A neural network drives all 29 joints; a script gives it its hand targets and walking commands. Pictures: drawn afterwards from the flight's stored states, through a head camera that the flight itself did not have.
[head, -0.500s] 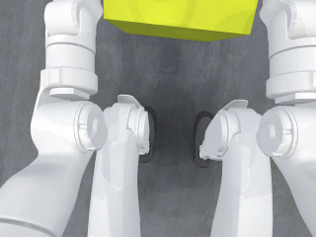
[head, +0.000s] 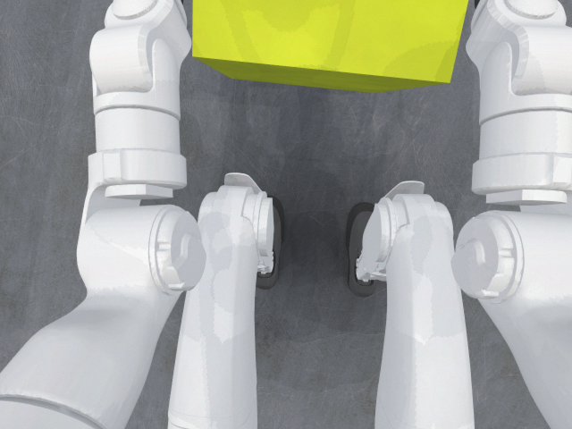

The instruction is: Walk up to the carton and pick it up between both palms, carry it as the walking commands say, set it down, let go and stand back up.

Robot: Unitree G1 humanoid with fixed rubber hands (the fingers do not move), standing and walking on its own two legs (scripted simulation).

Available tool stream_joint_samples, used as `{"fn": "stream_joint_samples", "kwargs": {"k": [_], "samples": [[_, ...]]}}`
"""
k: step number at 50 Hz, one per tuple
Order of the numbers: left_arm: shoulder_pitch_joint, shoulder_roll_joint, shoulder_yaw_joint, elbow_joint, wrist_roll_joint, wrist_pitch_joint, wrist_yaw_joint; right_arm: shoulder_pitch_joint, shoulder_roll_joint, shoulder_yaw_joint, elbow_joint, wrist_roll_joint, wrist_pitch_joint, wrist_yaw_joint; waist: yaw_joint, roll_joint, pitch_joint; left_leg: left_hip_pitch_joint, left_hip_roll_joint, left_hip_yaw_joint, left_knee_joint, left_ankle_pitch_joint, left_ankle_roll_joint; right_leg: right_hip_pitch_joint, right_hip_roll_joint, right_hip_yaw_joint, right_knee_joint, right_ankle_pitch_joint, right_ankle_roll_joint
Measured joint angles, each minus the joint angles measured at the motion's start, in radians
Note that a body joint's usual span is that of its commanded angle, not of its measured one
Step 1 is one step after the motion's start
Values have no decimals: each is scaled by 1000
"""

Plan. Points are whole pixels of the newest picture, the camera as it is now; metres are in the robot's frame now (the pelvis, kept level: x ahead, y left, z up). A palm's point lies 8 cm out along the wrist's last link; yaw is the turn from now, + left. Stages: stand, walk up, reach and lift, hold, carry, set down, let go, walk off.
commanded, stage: reach and lift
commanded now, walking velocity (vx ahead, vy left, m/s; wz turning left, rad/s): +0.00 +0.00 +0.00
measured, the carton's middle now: out of the picture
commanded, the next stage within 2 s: none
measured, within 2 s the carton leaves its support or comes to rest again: neither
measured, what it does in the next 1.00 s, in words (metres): rises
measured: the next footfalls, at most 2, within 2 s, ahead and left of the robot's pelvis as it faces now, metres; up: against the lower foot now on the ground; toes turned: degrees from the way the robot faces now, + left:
none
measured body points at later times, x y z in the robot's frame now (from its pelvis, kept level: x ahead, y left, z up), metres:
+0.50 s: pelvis +0.00 +0.00 +0.06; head +0.31 +0.01 +0.37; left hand +0.54 +0.17 -0.01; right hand +0.55 -0.15 -0.01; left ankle +0.15 +0.10 -0.43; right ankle +0.15 -0.12 -0.43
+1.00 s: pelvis -0.01 +0.00 +0.11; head +0.28 +0.01 +0.45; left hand +0.52 +0.16 +0.06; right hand +0.52 -0.16 +0.05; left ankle +0.15 +0.10 -0.43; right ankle +0.15 -0.12 -0.43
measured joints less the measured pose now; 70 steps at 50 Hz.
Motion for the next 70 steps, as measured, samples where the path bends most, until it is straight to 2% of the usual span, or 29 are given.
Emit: {"fn": "stream_joint_samples", "kwargs": {"k": [8,18,23,27,32,70], "samples": [[5,-14,24,12,34,4,-3,-13,1,-8,48,-24,-7,12,0,0,-11,72,-3,0,-76,13,-6,67,3,6,-72,15,0],[58,-39,5,-51,35,18,-4,73,15,4,-47,-25,11,17,0,0,1,155,-4,-2,-135,19,-10,147,7,9,-130,23,0],[63,-40,6,-51,36,24,-3,75,17,3,-38,-25,12,17,0,0,-1,214,-5,-2,-168,22,-11,206,8,12,-163,27,0],[73,-48,19,-22,54,22,-4,76,24,-10,15,-40,-3,25,0,0,-25,238,-5,-2,-208,35,-13,228,9,15,-202,41,0],[99,-64,19,-34,54,2,-6,107,28,-7,-25,-40,4,26,0,0,-1,295,-7,-2,-259,52,-13,284,10,18,-253,58,0],[295,-131,12,-115,56,11,0,279,70,27,-50,-44,-6,37,0,0,-17,663,-14,-4,-569,123,-18,648,13,36,-563,134,2]]}}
